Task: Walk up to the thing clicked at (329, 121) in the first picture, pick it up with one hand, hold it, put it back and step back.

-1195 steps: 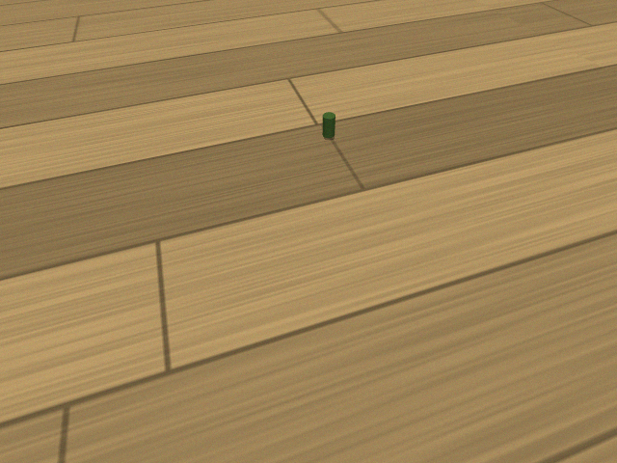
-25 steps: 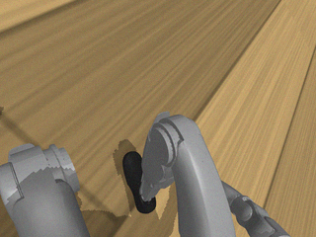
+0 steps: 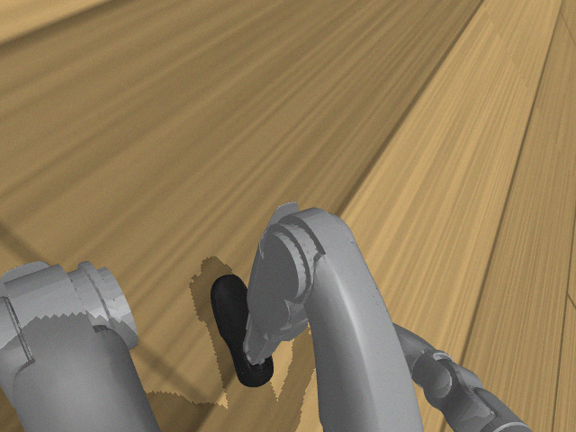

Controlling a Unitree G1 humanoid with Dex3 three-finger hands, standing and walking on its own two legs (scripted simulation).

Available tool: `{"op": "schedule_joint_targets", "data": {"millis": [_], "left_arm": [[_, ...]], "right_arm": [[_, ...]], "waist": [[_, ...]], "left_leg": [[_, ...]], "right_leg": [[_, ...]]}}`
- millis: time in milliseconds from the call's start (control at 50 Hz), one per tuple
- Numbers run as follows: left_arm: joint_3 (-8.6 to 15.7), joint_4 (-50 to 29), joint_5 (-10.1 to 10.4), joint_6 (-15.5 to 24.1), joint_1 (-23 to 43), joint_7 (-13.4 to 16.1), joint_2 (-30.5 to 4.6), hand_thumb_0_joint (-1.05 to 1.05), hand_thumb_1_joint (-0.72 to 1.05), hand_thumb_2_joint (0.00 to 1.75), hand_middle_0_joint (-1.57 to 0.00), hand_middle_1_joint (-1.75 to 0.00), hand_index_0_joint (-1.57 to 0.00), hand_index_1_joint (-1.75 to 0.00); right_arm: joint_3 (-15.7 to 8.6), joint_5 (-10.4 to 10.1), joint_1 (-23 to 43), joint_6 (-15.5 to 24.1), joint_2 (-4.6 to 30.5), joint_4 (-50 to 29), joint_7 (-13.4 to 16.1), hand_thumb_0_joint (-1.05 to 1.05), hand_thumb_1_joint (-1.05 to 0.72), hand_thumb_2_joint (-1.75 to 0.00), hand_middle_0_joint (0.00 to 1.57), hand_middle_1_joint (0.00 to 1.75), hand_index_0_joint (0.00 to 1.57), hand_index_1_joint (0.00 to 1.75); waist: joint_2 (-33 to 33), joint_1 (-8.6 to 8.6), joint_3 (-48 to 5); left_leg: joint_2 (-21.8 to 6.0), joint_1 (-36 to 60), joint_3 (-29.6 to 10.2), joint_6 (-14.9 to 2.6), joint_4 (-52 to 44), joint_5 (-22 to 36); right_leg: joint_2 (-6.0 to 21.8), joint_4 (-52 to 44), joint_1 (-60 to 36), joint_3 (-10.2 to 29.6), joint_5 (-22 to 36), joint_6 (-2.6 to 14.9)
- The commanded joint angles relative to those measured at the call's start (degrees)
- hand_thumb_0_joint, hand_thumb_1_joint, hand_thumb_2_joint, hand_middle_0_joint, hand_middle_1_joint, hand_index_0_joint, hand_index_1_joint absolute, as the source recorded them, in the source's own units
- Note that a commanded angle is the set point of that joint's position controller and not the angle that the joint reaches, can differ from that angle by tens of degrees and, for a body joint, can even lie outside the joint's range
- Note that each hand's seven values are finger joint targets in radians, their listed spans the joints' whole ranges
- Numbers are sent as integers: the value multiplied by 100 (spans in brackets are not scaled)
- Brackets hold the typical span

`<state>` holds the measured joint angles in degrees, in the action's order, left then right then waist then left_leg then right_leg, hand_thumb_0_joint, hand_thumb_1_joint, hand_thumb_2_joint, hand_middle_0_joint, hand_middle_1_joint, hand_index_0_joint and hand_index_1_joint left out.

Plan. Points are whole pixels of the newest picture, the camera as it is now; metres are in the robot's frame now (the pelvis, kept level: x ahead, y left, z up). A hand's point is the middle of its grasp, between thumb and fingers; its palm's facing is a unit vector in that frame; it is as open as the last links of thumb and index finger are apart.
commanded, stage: loosen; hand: left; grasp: from the side
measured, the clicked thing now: out of the picture +0.45 +0.29 -0.23
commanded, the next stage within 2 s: open in 0.02 s
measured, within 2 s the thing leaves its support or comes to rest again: rests again in 0.78 s
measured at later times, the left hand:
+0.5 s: hand out of the picture +0.46 +0.29 -0.17, palm faces +0.38 -0.92 -0.02, open 13.2 cm
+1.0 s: hand out of the picture +0.43 +0.36 -0.09, palm faces +0.29 -0.95 -0.14, open 17.4 cm
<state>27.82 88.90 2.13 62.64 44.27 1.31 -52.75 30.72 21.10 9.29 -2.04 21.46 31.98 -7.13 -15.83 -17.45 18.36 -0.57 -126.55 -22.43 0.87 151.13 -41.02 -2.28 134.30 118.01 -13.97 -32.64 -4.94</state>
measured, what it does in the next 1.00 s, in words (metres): stands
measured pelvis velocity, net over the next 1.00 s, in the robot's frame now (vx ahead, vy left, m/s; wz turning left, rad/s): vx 0.01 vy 0.00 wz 0.05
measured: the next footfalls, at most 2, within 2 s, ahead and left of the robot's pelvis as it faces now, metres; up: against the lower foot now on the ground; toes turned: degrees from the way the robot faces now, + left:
none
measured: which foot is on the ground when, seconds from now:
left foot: down 0.00-1.00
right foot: down 0.00-1.00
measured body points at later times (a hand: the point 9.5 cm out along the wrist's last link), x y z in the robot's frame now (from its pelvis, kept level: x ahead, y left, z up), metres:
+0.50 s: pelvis +0.00 +0.00 +0.00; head +0.24 +0.19 +0.33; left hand +0.44 +0.34 -0.16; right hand +0.15 -0.25 -0.03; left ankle +0.08 +0.12 -0.26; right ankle +0.15 -0.13 -0.26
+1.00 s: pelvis +0.01 +0.00 +0.02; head +0.21 +0.17 +0.38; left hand +0.40 +0.41 -0.08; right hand +0.16 -0.25 -0.04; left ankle +0.08 +0.12 -0.26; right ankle +0.15 -0.13 -0.26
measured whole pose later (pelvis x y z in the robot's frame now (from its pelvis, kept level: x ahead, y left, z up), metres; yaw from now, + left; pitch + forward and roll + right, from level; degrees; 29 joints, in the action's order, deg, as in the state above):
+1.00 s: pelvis +0.01 +0.00 +0.02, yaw +3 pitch +21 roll -16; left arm 26.8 66.6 1.1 41.8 39.2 -10.5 -47.4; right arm 18.4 10.9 0.3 -5.7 19.0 34.4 -5.7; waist -8.3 -11.6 7.8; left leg -1.1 -128.4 -16.4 -0.4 145.3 -40.2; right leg -0.4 132.1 120.6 -10.2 -34.2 -3.2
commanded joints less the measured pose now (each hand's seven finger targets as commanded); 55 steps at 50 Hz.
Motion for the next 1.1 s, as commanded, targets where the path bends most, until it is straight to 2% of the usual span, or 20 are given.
{"op": "schedule_joint_targets", "data": {"millis": [0,120,180,480,540,580,640,680,760,840,880,900,920,940,960,980,1000,1040,1060,1080], "left_arm": [[-8,-1039,31,523,1697,7,-948,0,-1,70,-105,-96,-106,-94],[-13,-904,-6,517,1690,28,-953,0,-13,52,-85,-73,-86,-71],[7,-745,-29,478,1603,33,-926,0,-21,42,-65,-55,-65,-54],[40,-786,118,432,1614,-62,-877,0,-35,24,-24,-22,-24,-22],[202,-1001,176,443,1616,-107,-1217,0,-38,20,-18,-16,-18,-16],[255,-1215,192,423,1557,-163,-1197,0,-39,17,-12,-11,-12,-11],[641,-1828,134,271,1586,-212,-1818,0,-46,12,-7,-6,-7,-6],[784,-2202,80,87,1519,-340,-2007,0,-52,8,-6,-3,-6,-4],[697,-2660,192,-495,894,-824,-1431,0,-55,5,-9,-4,-9,-4],[-207,-2569,453,-1226,397,-1298,-68,0,-58,5,-6,-6,-7,-5],[-174,-2896,560,-1428,625,-1384,-98,0,-60,5,-3,-5,-5,-4],[-250,-2940,611,-1470,809,-1409,10,0,-52,7,-4,-1,-3,-2],[153,-3571,-326,-1754,1120,-1125,-1336,0,-57,8,-8,-6,-7,-7],[186,-3679,-307,-1980,1224,-1049,-1148,0,-58,8,-9,-7,-7,-8],[-143,-3614,-339,-2171,1222,-1030,-626,0,-58,8,-9,-7,-8,-8],[-130,-3506,-418,-2321,1100,-997,-512,0,-61,10,-9,-9,-8,-10],[-102,-3689,-478,-2476,1198,-941,-578,0,-61,9,-10,-7,-8,-9],[203,-3752,-684,-2792,1277,-793,-1136,0,-61,9,-11,-8,-9,-9],[298,-3950,-756,-2940,1211,-758,-1283,0,-53,14,-7,-9,-7,-9],[212,-4042,-799,-3088,1139,-721,-1142,0,-51,8,-6,-6,-6,-6]], "right_arm": [[-647,56,-302,-70,2094,45,91,0,-92,-89,20,30,20,30],[-642,68,-320,-131,2148,21,75,0,-92,-90,20,30,20,30],[-627,65,-274,-155,2148,-17,70,0,-92,-90,20,30,20,30],[-640,33,-248,-130,2134,-90,88,0,-89,-90,20,30,20,30],[-630,-4,-301,-113,2121,-87,103,0,-89,-90,20,30,20,30],[-652,-9,-395,-153,2100,-35,125,0,-90,-90,20,30,20,30],[-725,-58,-582,-238,2084,95,167,0,-90,-90,20,30,20,30],[-852,-124,-599,-296,2076,85,188,0,-91,-90,20,30,20,30],[-1216,-328,-825,-392,2021,77,225,0,-91,-90,20,30,20,30],[-1454,-678,-1012,-352,1826,23,235,0,-90,-90,20,30,20,30],[-1598,-831,-1093,-294,1827,36,263,0,-88,-90,20,30,20,30],[-1631,-885,-1128,-292,1812,32,264,0,-83,-89,20,30,20,30],[-2093,-1053,-1419,-357,1692,286,276,0,-91,-92,20,30,20,30],[-2083,-1123,-1527,-403,1566,169,254,0,-97,-93,20,30,20,30],[-2160,-1198,-1593,-445,1479,122,223,0,-97,-93,20,30,20,30],[-2270,-1252,-1608,-460,1492,83,202,0,-98,-93,20,30,20,30],[-2338,-1299,-1683,-482,1428,155,218,0,-100,-94,20,30,20,30],[-2448,-1374,-1876,-558,1371,252,254,0,-101,-94,20,30,20,30],[-2517,-1405,-1911,-585,1338,224,268,0,-93,-90,20,30,20,30],[-2569,-1450,-1927,-623,1252,130,267,0,-90,-90,20,30,20,30]], "waist": [[3534,-906,-3322],[3559,-930,-3188],[3531,-913,-3069],[3303,-901,-3037],[3338,-737,-3274],[3529,-675,-3468],[3960,-427,-3793],[4264,-261,-3886],[4474,-39,-4268],[3584,-160,-3989],[3312,-78,-4023],[3255,-103,-4009],[4010,428,-4695],[4215,342,-5028],[4160,302,-5043],[4104,289,-4917],[4061,366,-4957],[4050,510,-5049],[4080,638,-5252],[4094,680,-5406]], "left_leg": [[-394,2450,529,87,-1939,912],[-401,2457,459,104,-2042,768],[-403,2394,421,117,-2081,739],[-387,2179,509,39,-2034,467],[-395,2141,596,14,-1955,608],[-414,2409,599,61,-1970,953],[-432,2664,670,112,-2058,1235],[-441,2832,713,154,-2191,1227],[-428,3091,759,202,-2482,1359],[-327,2220,865,38,-2521,778],[-314,2157,859,-22,-2506,597],[-291,2123,857,-38,-2506,582],[-277,2765,1077,1,-2760,878],[-311,3000,1048,30,-2866,1079],[-294,2974,1109,26,-2924,930],[-285,2895,1120,19,-3006,803],[-266,2910,1196,6,-3030,803],[-235,2793,1316,-46,-3084,660],[-232,2915,1359,-43,-3156,727],[-218,2927,1430,-49,-3270,648]], "right_leg": [[-259,-804,-1609,-622,1010,449],[-245,-807,-1529,-677,887,455],[-236,-784,-1433,-697,847,461],[-288,-951,-1535,-683,669,456],[-301,-945,-1724,-613,764,456],[-276,-879,-1808,-596,991,456],[-261,-828,-1911,-511,1106,502],[-229,-778,-1709,-459,1013,549],[-157,-761,-1448,-386,979,595],[-119,-989,-1250,-322,688,597],[-97,-1061,-1103,-265,608,595],[-71,-1067,-1073,-240,616,590],[-37,-1076,-859,-85,622,653],[-36,-1043,-894,-62,719,661],[-30,-1109,-783,-10,616,683],[-14,-1105,-662,-6,529,701],[-3,-1193,-667,61,493,706],[17,-1257,-713,179,322,710],[34,-1280,-785,242,344,712],[43,-1333,-848,305,259,716]]}}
